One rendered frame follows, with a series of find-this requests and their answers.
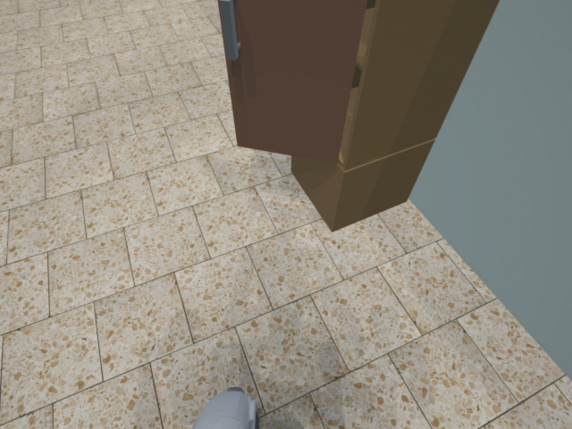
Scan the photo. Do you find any robot left shin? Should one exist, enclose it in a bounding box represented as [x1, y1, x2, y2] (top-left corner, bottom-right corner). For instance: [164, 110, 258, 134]
[227, 386, 246, 394]

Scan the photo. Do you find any handle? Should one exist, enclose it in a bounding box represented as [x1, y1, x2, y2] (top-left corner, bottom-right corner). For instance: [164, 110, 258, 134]
[219, 0, 240, 61]

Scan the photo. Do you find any robot left thigh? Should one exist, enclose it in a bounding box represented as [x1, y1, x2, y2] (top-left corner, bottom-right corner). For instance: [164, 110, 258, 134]
[192, 391, 256, 429]

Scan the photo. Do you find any cupboard door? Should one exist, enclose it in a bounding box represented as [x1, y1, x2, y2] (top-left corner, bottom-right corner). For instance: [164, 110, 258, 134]
[218, 0, 367, 164]

